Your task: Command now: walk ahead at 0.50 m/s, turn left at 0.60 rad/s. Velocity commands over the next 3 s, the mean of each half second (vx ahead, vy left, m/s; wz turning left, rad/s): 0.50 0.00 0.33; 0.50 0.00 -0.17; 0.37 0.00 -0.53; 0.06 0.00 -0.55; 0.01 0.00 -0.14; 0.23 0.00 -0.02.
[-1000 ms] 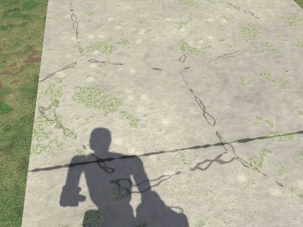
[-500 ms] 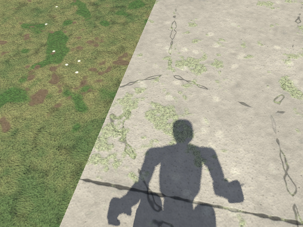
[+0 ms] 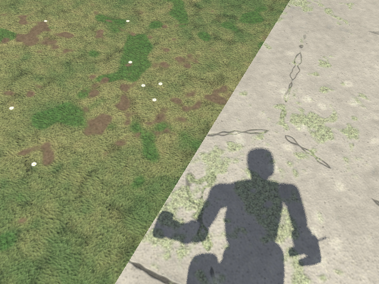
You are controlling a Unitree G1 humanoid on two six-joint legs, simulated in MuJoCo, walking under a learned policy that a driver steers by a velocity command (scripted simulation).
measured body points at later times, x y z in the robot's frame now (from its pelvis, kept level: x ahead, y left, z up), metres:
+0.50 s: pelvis +0.28 -0.05 +0.00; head +0.30 -0.06 +0.45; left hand +0.30 +0.23 -0.11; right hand +0.45 -0.29 -0.11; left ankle +0.28 +0.11 -0.67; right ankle +0.30 -0.14 -0.74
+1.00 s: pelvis +0.53 +0.05 +0.00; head +0.55 +0.06 +0.45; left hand +0.61 +0.33 -0.12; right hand +0.64 -0.22 -0.10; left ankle +0.53 +0.15 -0.74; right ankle +0.54 -0.11 -0.66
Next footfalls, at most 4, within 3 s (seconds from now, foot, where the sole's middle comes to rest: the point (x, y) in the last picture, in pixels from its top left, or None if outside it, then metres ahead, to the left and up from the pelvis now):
0.28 right None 0.34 -0.13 -0.78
0.80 left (141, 252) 0.57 0.15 -0.78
1.32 right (212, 187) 0.84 -0.12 -0.78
1.82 left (167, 164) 0.96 0.06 -0.78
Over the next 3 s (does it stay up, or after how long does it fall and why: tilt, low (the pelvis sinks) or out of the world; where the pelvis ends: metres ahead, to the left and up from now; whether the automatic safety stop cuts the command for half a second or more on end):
stays up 0.94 -0.05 0.00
